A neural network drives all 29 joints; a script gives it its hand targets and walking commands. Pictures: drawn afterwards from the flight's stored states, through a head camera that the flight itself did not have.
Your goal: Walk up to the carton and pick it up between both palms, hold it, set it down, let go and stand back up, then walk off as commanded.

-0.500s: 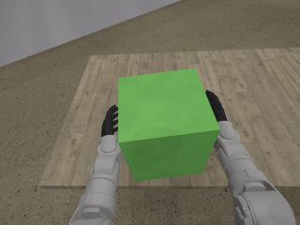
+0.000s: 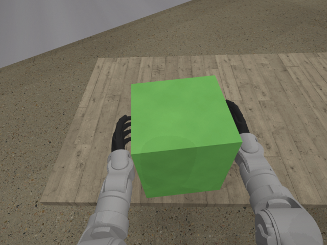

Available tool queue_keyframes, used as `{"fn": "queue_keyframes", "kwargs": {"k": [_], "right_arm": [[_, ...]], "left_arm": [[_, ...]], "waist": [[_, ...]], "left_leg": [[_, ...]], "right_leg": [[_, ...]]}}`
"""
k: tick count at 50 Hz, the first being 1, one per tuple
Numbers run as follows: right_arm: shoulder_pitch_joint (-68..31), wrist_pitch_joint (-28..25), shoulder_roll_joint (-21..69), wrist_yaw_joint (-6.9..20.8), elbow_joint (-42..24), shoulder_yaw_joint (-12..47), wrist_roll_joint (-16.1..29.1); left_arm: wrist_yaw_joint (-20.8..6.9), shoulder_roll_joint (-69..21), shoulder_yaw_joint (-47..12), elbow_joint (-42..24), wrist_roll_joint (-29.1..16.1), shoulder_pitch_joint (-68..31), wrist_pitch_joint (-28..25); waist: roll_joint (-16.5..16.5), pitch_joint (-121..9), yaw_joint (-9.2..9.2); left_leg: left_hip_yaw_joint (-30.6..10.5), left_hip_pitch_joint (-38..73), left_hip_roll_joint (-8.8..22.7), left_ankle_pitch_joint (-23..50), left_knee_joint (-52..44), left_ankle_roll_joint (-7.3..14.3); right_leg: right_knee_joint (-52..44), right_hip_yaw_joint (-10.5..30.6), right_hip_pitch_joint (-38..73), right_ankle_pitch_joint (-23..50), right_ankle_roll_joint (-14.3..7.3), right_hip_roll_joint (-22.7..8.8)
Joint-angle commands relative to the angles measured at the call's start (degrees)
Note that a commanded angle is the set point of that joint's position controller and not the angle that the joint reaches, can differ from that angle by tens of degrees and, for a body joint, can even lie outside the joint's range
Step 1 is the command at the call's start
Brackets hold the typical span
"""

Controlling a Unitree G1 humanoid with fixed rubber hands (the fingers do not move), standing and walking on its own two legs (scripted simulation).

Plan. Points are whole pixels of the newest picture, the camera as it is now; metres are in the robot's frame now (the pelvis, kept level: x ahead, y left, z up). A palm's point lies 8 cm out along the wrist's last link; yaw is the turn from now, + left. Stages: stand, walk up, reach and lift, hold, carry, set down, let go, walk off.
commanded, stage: set down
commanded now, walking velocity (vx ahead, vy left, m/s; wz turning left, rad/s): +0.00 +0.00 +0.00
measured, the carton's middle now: (178, 140) +0.39 -0.01 +0.03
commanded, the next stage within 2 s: none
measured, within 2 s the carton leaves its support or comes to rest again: neither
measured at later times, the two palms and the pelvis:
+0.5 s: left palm (120, 154) +0.35 +0.14 +0.03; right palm (236, 134) +0.40 -0.16 +0.05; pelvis -0.01 -0.01 +0.00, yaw +0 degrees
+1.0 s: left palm (103, 186) +0.27 +0.16 +0.03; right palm (270, 169) +0.31 -0.22 +0.03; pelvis -0.05 -0.02 -0.01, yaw +0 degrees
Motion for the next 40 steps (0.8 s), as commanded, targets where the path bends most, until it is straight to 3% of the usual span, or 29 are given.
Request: {"fn": "queue_keyframes", "kwargs": {"k": [1,5,9,20,27,40], "right_arm": [[-23.37,-4.43,11.3,5.38,-2.65,4.97,0.58],[-23.04,-4.2,-1.4,1.78,-3.29,7.5,7.56],[-24.43,-3.76,-6.82,-0.01,-6.35,12.09,13.08],[-24.48,-1.48,-14.59,-2.51,-12.39,14.19,18.72],[-20.46,-0.4,-19.17,-2.18,-14.96,12.79,20.3],[-12.68,0.62,-22.35,2.36,-24.01,13.03,23.15]], "left_arm": [[-1.4,-8.91,-7.78,-4.48,1.73,-24.48,-4.41],[2.49,0.82,-6.62,-5.21,-1.88,-21.41,-4.78],[4.15,3.39,-8.87,-6.37,-5.69,-20.47,-4.44],[5.01,8.35,-11.72,-12.09,-10.8,-18.0,-0.75],[4.69,11.03,-11.73,-17.68,-11.92,-12.77,2.4],[2.45,14.88,-13.71,-23.47,-15.92,-4.62,3.58]], "waist": [[-6.35,-31.19,9.44],[-5.81,-32.54,10.44],[-5.79,-36.82,10.5],[-5.34,-40.88,9.91],[-5.63,-39.44,8.94],[-8.23,-34.47,7.82]], "left_leg": [[-1.91,9.45,-2.29,26.43,-2.29,-1.78],[-2.31,7.5,-2.24,28.7,-0.55,-2.2],[-2.18,6.43,-2.6,30.49,1.06,-2.8],[-2.03,8.73,-2.74,34.82,3.13,-4.77],[-2.38,9.42,-2.48,37.06,2.77,-4.65],[-3.05,5.81,-3.04,25.03,-1.33,-2.18]], "right_leg": [[1.58,-6.07,6.36,18.29,-2.49,1.18],[3.1,-5.05,6.64,22.76,-2.4,1.43],[4.46,-4.23,8.23,27.51,-2.45,2.31],[4.97,-4.1,8.1,30.73,-2.89,3.73],[5.4,-4.2,9.54,32.36,-3.01,4.27],[5.27,-2.06,15.37,22.68,-2.41,2.64]]}}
